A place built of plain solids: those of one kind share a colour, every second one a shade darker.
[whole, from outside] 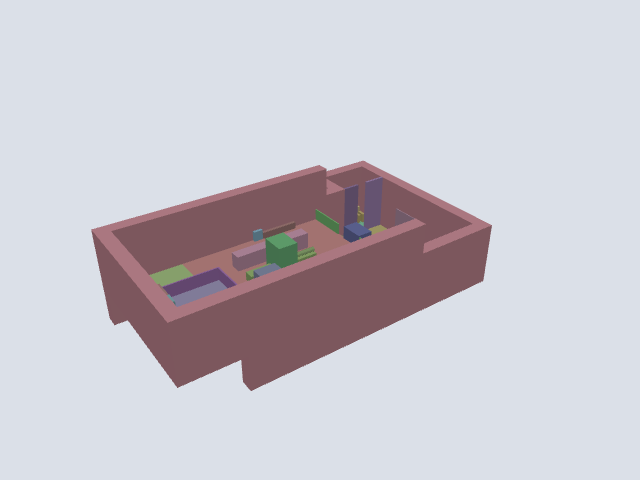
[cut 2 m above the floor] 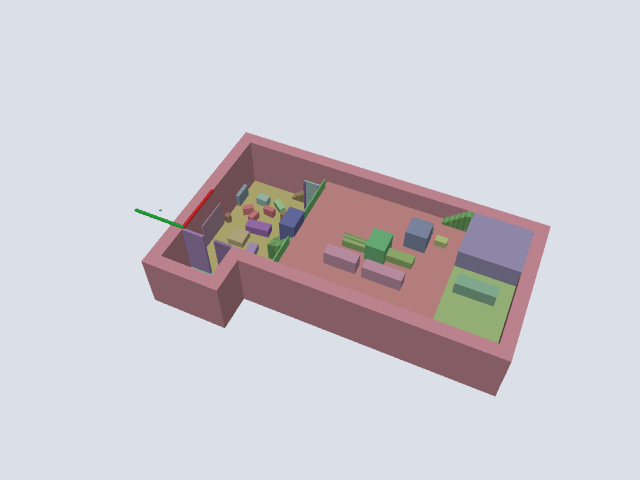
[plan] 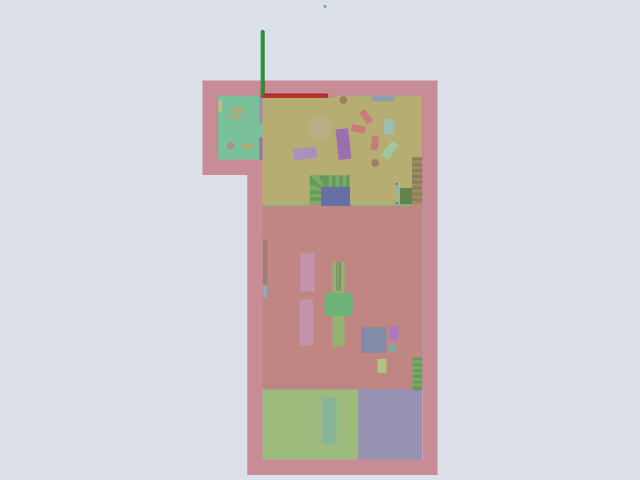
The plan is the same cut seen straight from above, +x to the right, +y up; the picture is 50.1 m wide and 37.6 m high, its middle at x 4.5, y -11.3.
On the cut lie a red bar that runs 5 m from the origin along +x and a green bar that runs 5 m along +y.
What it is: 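12 risers of 0.208 m from the saw floor up to the attic, 2.50 m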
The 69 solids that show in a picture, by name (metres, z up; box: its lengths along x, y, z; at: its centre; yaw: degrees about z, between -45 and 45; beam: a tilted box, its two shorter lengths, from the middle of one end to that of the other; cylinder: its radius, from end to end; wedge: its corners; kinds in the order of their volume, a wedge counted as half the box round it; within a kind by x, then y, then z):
{
 "wall_brick_1": {"box": [1.2, 7.4, 6.03], "at": [-4.1, -2.5, 2.62]},
 "wall_brick_2": {"box": [4.7, 1.2, 6.03], "at": [-2.35, -5.6, 2.62]},
 "wall_brick_3": {"box": [1.2, 22.4, 8.83], "at": [-0.6, -18.5, 4.01]},
 "wall_brick_4": {"box": [1.2, 4.7, 6.03], "at": [-0.6, -7.35, 2.62]},
 "wall_brick_5": {"box": [9.9, 1.2, 5.5], "at": [3.75, -29.1, 5.68]},
 "wall_brick_6": {"box": [18.4, 1.2, 6.03], "at": [4.5, 0.6, 2.62]},
 "wall_brick_7": {"box": [7.4, 1.2, 5.5], "at": [10.0, -29.1, 5.68]},
 "wall_brick_8": {"box": [1.2, 7.9, 5.5], "at": [13.1, -25.75, 5.68]},
 "wall_brick_9": {"box": [1.2, 16.9, 8.83], "at": [13.1, -15.75, 4.01]},
 "wall_brick_10": {"box": [1.2, 10.9, 6.03], "at": [13.1, -4.25, 2.62]},
 "floor_saw_floorboards_1": {"box": [12.5, 14.5, 3.73], "at": [6.25, -15.75, 1.47]},
 "floor_attic_concrete_1": {"box": [5.0, 5.5, 2.9], "at": [10.0, -25.75, 4.38]},
 "floor_gearfloor_concrete_1": {"box": [12.5, 8.5, 0.4], "at": [6.25, -4.25, -0.2]},
 "floor_sawend_floorboards_1": {"box": [7.5, 5.5, 0.4], "at": [3.75, -25.75, 3.13]},
 "pod_gearhouse_timber_1": {"box": [2.25, 1.51, 4.58], "at": [5.72, -7.89, 2.29]},
 "sawframe_1": {"box": [2.2, 1.8, 2.95], "at": [5.95, -16.35, 4.81]},
 "boardstack_saw_1": {"box": [1.05, 3.6, 1.4], "at": [3.42, -17.74, 4.03]},
 "boardstack_saw_2": {"box": [1.1, 3.0, 1.5], "at": [3.51, -13.84, 4.08]},
 "hopper_plantfrl_1": {"box": [2.0, 2.0, 2.29], "at": [8.71, -19.13, 4.48]},
 "step_1": {"wedge": [[3.7, -7.49, -0.05], [3.7, -7.49, 2.29], [3.7, -6.92, -0.05], [3.7, -6.92, 2.29], [4.6, -7.49, -0.05], [4.6, -7.49, 2.29], [4.6, -7.29, -0.05], [4.6, -7.29, 2.29]]},
 "step_2": {"wedge": [[3.7, -7.0, -0.05], [3.7, -7.0, 2.08], [3.7, -6.23, -0.05], [3.7, -6.23, 2.08], [4.6, -7.37, -0.05], [4.6, -7.37, 2.08], [4.6, -7.13, -0.05], [4.6, -7.13, 2.08]]},
 "step_3": {"wedge": [[3.7, -6.23, -0.05], [3.7, -6.23, 1.87], [4.42, -6.23, -0.05], [4.42, -6.23, 1.87], [4.43, -7.13, -0.05], [4.43, -7.13, 1.87], [4.8, -7.13, -0.05], [4.8, -7.13, 1.87]]},
 "step_4": {"box": [0.9, 0.35, 2.97], "at": [4.15, -8.13, 1.43]},
 "step_5": {"box": [0.9, 0.35, 2.55], "at": [4.15, -7.59, 1.22]},
 "step_6": {"wedge": [[4.34, -6.23, -0.05], [4.34, -6.23, 1.67], [4.71, -7.13, -0.05], [4.71, -7.13, 1.67], [4.92, -7.13, -0.05], [4.92, -7.13, 1.67], [4.92, -6.23, -0.05], [4.92, -6.23, 1.67]]},
 "step_7": {"box": [0.35, 0.9, 1.51], "at": [5.01, -6.68, 0.7]},
 "step_8": {"box": [0.35, 0.9, 1.09], "at": [5.56, -6.68, 0.5]},
 "step_9": {"box": [0.35, 0.9, 0.67], "at": [6.1, -6.68, 0.29]},
 "step_10": {"box": [0.35, 0.9, 0.26], "at": [6.64, -6.68, 0.08]},
 "step_11": {"box": [0.75, 0.31, 2.34], "at": [12.12, -22.93, 4.45]},
 "step_12": {"box": [0.75, 0.31, 2.13], "at": [12.13, -22.7, 4.35]},
 "step_13": {"box": [0.75, 0.31, 1.92], "at": [12.13, -22.47, 4.24]},
 "step_14": {"box": [0.75, 0.31, 1.51], "at": [12.13, -22.02, 4.04]},
 "floor_boiler_brick_1": {"box": [3.5, 5.0, 0.4], "at": [-1.75, -2.5, -0.2]},
 "wall_concrete_1": {"box": [0.25, 1.75, 6.03], "at": [-0.12, -4.12, 2.62]},
 "wall_concrete_2": {"box": [0.25, 2.15, 6.03], "at": [-0.12, -1.07, 2.62]},
 "boardstack_sawend_1": {"box": [1.15, 3.6, 1.28], "at": [5.22, -25.45, 3.97]},
 "rolls_1": {"box": [0.95, 2.4, 0.8], "at": [5.95, -18.45, 3.73]},
 "rolls_2": {"box": [0.95, 2.4, 0.8], "at": [5.95, -14.25, 3.73]},
 "slabwood_gear_1": {"box": [1.0, 2.4, 0.94], "at": [6.34, -3.79, 0.47], "yaw": 6.5},
 "dustheap_gear_1": {"box": [1.6, 1.6, 0.73], "at": [4.53, -2.55, 0.37], "yaw": 2.0},
 "toolchest_gear_1": {"box": [1.1, 0.55, 0.81], "at": [7.51, -2.59, 0.41], "yaw": -12.0},
 "toolchest_gear_2": {"box": [0.55, 1.1, 0.9], "at": [8.11, -1.64, 0.45], "yaw": 34.9},
 "toolchest_gear_3": {"box": [0.55, 1.1, 0.92], "at": [8.79, -3.73, 0.46], "yaw": -6.5},
 "rail_attic_1": {"box": [0.12, 5.38, 1.1], "at": [7.56, -25.81, 6.38]},
 "rail_attic_2": {"box": [4.2, 0.12, 1.1], "at": [9.6, -23.06, 6.38]},
 "cart_gear_1": {"box": [1.8, 0.9, 0.75], "at": [3.34, -4.52, 0.38], "yaw": 6.4},
 "wall_alleyfra_metal_1": {"box": [0.15, 1.68, 4.48], "at": [10.68, -7.66, 2.19]},
 "rail_saw_1": {"box": [3.7, 0.12, 1.1], "at": [1.85, -8.56, 3.88]},
 "rail_saw_2": {"box": [4.8, 0.12, 1.1], "at": [9.25, -8.56, 3.88]},
 "incline_fra_1": {"wedge": [[10.75, -8.5, -0.05], [10.75, -8.5, 1.73], [10.75, -7.22, -0.05], [10.75, -7.22, 0.64], [11.7, -8.5, -0.05], [11.7, -8.5, 1.73], [11.7, -7.22, -0.05], [11.7, -7.22, 0.64]]},
 "beltguard_gear_1": {"box": [1.8, 0.4, 1.43], "at": [9.45, -0.24, 0.72]},
 "slidingdoor_gear_1": {"box": [3.4, 0.1, 3.0], "at": [4.11, -0.06, 1.5]},
 "pallets_rdfra_1": {"box": [0.8, 1.2, 0.9], "at": [9.93, -2.42, 0.45], "yaw": -1.6},
 "firebucket_boiler_1": {"box": [0.9, 0.3, 0.93], "at": [-2.11, -1.6, 0.46], "yaw": 0.2},
 "firebucket_boiler_2": {"box": [0.9, 0.3, 0.96], "at": [-1.99, -1.07, 0.48], "yaw": -4.9},
 "firebucket_boiler_3": {"box": [0.9, 0.3, 0.92], "at": [-1.13, -3.94, 0.46], "yaw": -2.0},
 "cant_saw_1": {"box": [0.32, 3.6, 0.64], "at": [0.2, -13.05, 3.65]},
 "motor_fillfrl_1": {"box": [0.7, 1.1, 0.79], "at": [10.28, -18.61, 3.73], "yaw": -4.3},
 "barrow_rdfra_1": {"box": [0.65, 1.4, 0.63], "at": [9.98, -4.27, 0.32], "yaw": -36.2},
 "motor_plantfrl_1": {"box": [0.7, 1.1, 0.71], "at": [9.36, -21.16, 3.69]},
 "oildrum_gear_1": {"cylinder": 0.3, "from": [6.33, -0.34, 0.0], "to": [6.33, -0.34, 0.89]},
 "oildrum_gear_2": {"cylinder": 0.3, "from": [8.82, -5.27, 0.0], "to": [8.82, -5.27, 0.89]},
 "firebucket_boiler_far_1": {"box": [0.3, 0.9, 1.0], "at": [-3.31, -0.8, 0.5]},
 "firebucket_saw_1": {"box": [0.3, 0.9, 0.99], "at": [0.19, -15.36, 3.82]},
 "oildrum_fillfrl_1": {"cylinder": 0.3, "from": [10.17, -19.8, 3.33], "to": [10.17, -19.8, 4.23]},
 "oildrum_boiler_1": {"cylinder": 0.3, "from": [-2.52, -3.92, 0.0], "to": [-2.52, -3.92, 0.89]},
 "alleypost_fra_1": {"box": [0.16, 0.16, 4.43], "at": [10.52, -6.91, 2.21]},
 "log_onrolls_1": {"wedge": [[5.75, -15.25, 4.42], [5.75, -13.05, 4.42], [5.87, -15.25, 4.54], [5.87, -13.05, 4.54], [6.03, -15.25, 4.54], [6.03, -13.05, 4.54], [6.15, -15.25, 4.42], [6.15, -13.05, 4.42]]}
}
